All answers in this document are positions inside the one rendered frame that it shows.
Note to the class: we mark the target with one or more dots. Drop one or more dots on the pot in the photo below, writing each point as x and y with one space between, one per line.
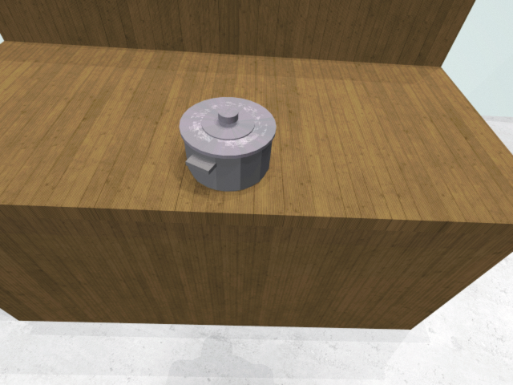
228 174

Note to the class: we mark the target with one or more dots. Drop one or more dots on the lid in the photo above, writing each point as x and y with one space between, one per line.
202 131

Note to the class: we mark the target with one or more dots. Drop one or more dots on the table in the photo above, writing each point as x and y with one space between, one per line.
387 193

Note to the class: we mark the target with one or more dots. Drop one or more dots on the knob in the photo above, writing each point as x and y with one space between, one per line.
228 115

